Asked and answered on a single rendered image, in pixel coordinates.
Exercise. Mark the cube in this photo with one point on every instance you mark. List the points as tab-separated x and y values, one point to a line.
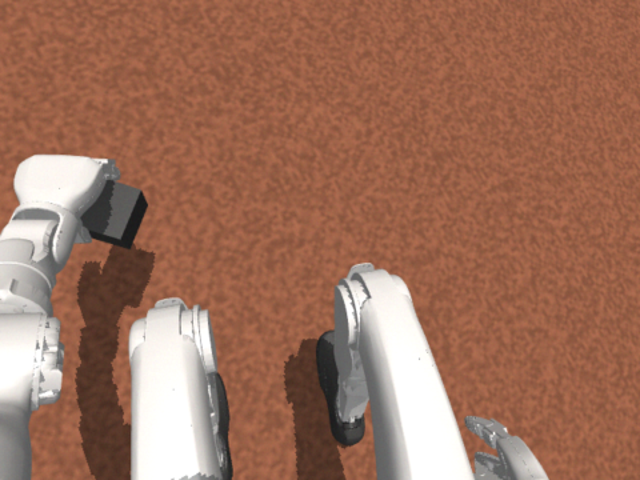
116	215

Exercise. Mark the left robot hand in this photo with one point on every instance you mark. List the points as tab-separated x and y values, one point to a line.
71	182

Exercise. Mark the left robot foot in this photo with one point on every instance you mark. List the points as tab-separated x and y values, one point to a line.
224	418

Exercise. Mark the left robot arm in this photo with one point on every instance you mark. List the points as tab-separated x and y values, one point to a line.
34	246

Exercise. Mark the right robot hand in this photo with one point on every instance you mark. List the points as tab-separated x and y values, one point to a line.
515	460

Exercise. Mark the right robot foot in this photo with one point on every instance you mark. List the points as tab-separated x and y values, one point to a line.
344	432

